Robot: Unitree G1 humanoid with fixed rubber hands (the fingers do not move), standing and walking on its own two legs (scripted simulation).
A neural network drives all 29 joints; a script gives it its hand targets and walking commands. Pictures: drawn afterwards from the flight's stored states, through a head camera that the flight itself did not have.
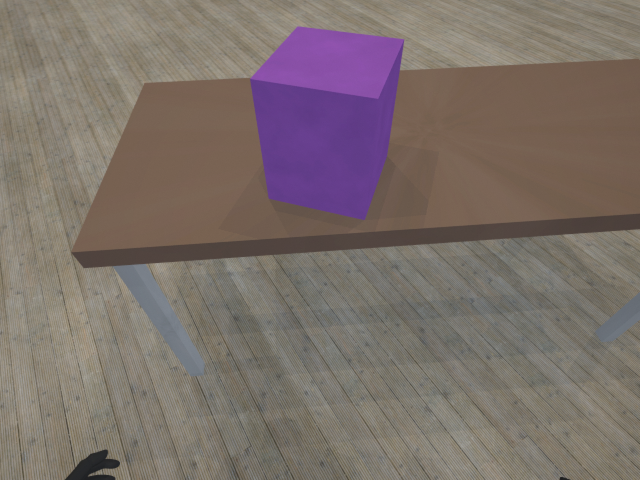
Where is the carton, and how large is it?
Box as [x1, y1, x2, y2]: [250, 26, 403, 219]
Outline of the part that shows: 297,26 250,78 268,196 272,199 364,219 386,157 403,39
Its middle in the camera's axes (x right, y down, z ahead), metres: +0.02 -0.23 +0.73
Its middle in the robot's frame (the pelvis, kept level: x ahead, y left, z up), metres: +0.72 -0.02 +0.06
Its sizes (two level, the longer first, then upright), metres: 0.210 0.200 0.250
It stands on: a table, 0.67 m high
